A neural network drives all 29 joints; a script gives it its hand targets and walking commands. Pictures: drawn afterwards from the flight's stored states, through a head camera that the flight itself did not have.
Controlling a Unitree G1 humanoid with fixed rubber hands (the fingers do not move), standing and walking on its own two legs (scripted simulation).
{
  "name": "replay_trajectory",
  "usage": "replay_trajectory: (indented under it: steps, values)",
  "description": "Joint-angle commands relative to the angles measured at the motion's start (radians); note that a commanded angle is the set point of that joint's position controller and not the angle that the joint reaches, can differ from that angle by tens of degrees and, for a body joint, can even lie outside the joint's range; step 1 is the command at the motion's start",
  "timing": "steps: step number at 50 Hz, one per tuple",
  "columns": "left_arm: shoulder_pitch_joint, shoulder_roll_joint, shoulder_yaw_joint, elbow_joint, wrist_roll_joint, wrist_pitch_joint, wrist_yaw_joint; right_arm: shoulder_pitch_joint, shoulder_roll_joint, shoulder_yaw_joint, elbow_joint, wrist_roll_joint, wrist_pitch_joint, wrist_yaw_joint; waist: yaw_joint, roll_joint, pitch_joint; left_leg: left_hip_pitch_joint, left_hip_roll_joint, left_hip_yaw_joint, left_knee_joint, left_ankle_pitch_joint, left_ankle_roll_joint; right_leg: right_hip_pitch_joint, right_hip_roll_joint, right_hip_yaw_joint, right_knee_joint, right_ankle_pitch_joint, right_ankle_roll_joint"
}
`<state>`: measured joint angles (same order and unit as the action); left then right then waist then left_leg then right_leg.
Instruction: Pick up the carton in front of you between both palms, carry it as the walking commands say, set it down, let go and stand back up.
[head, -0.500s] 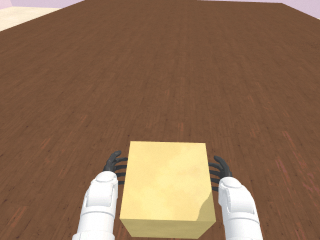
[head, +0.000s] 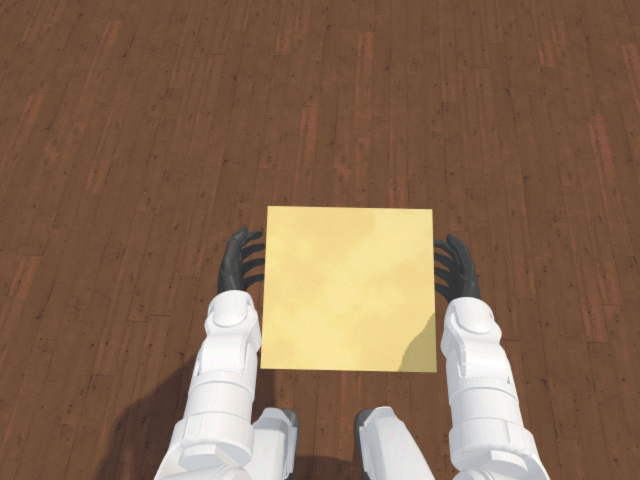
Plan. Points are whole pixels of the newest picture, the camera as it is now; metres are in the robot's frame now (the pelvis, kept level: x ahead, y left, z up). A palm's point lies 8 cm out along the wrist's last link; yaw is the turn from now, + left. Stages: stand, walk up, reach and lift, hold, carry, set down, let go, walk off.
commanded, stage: set down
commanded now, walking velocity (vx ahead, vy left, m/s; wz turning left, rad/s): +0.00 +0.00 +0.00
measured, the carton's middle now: (343, 291) +0.38 -0.03 -0.18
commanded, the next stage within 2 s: none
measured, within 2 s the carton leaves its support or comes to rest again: rests again in 1.98 s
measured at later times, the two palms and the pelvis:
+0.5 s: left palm (263, 284) +0.40 +0.10 -0.21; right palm (437, 295) +0.38 -0.19 -0.22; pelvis -0.03 -0.01 -0.14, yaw +0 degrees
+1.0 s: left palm (281, 290) +0.44 +0.09 -0.38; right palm (421, 303) +0.41 -0.20 -0.38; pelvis -0.05 +0.00 -0.26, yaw +0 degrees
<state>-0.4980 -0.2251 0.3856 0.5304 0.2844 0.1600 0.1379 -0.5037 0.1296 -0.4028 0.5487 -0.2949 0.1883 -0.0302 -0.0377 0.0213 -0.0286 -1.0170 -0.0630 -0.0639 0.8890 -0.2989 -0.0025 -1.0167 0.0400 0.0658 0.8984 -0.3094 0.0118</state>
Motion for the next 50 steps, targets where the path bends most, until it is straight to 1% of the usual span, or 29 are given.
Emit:
replay_trajectory:
  steps: [1, 4, 8, 10, 12, 17, 22, 28, 38, 44, 50]
  values:
    - [-0.538, -0.839, -0.628, 0.010, -0.122, -0.064, -0.238, -0.568, 0.825, 0.607, -0.026, 0.145, -0.083, 0.247, -0.012, -0.014, -0.994, 0.323, -0.078, -0.001, 0.087, 0.426, -0.026, 0.282, 0.090, -0.023, 0.084, 0.447, 0.001]
    - [-0.576, -0.836, -0.634, 0.024, -0.129, -0.034, -0.240, -0.599, 0.831, 0.613, -0.007, 0.156, -0.052, 0.244, -0.013, -0.013, -1.003, 0.199, -0.088, 0.017, 0.142, 0.285, -0.024, 0.181, 0.094, -0.028, 0.135, 0.324, 0.005]
    - [-0.628, -0.838, -0.585, 0.095, -0.121, 0.021, -0.254, -0.648, 0.837, 0.569, 0.061, 0.149, 0.002, 0.246, -0.015, -0.011, -0.920, 0.015, -0.097, 0.039, 0.195, 0.064, -0.020, 0.050, 0.097, -0.038, 0.184, 0.119, 0.004]
    - [-0.660, -0.842, -0.554, 0.133, -0.119, 0.041, -0.260, -0.680, 0.838, 0.542, 0.089, 0.144, 0.022, 0.246, -0.018, -0.013, -0.899, -0.060, -0.101, 0.048, 0.226, -0.003, -0.017, -0.003, 0.099, -0.043, 0.210, 0.052, 0.002]
    - [-0.695, -0.845, -0.528, 0.163, -0.119, 0.052, -0.263, -0.713, 0.840, 0.520, 0.109, 0.141, 0.033, 0.244, -0.021, -0.015, -0.902, -0.120, -0.105, 0.053, 0.261, -0.035, -0.016, -0.048, 0.100, -0.046, 0.240, 0.019, 0.003]
    - [-0.779, -0.840, -0.487, 0.205, -0.128, 0.046, -0.257, -0.795, 0.836, 0.498, 0.125, 0.151, 0.029, 0.231, -0.027, -0.019, -0.959, -0.238, -0.118, 0.064, 0.361, -0.039, -0.017, -0.133, 0.107, -0.054, 0.331, 0.021, 0.007]
    - [-0.836, -0.821, -0.480, 0.221, -0.145, 0.028, -0.239, -0.856, 0.818, 0.505, 0.118, 0.175, 0.013, 0.214, -0.029, -0.021, -1.030, -0.322, -0.130, 0.075, 0.457, -0.022, -0.019, -0.201, 0.114, -0.065, 0.423, 0.048, 0.015]
    - [-0.880, -0.793, -0.493, 0.228, -0.170, 0.010, -0.213, -0.901, 0.777, 0.519, 0.111, 0.204, -0.004, 0.200, -0.037, -0.015, -1.090, -0.395, -0.139, 0.083, 0.559, -0.002, -0.025, -0.284, 0.120, -0.080, 0.526, 0.073, 0.021]
    - [-0.972, -0.743, -0.536, 0.214, -0.218, -0.013, -0.172, -0.976, 0.690, 0.531, 0.091, 0.248, -0.027, 0.187, -0.064, 0.017, -1.150, -0.491, -0.146, 0.092, 0.714, 0.026, -0.039, -0.414, 0.118, -0.100, 0.686, 0.117, 0.023]
    - [-1.039, -0.704, -0.534, 0.225, -0.234, -0.021, -0.151, -1.039, 0.636, 0.521, 0.090, 0.265, -0.034, 0.185, -0.076, 0.033, -1.148, -0.545, -0.147, 0.098, 0.794, 0.009, -0.041, -0.495, 0.112, -0.111, 0.764, 0.101, 0.024]
    - [-1.114, -0.660, -0.514, 0.255, -0.246, -0.026, -0.140, -1.117, 0.588, 0.506, 0.105, 0.279, -0.038, 0.185, -0.084, 0.038, -1.130, -0.598, -0.146, 0.106, 0.868, -0.015, -0.037, -0.567, 0.102, -0.122, 0.835, 0.071, 0.026]
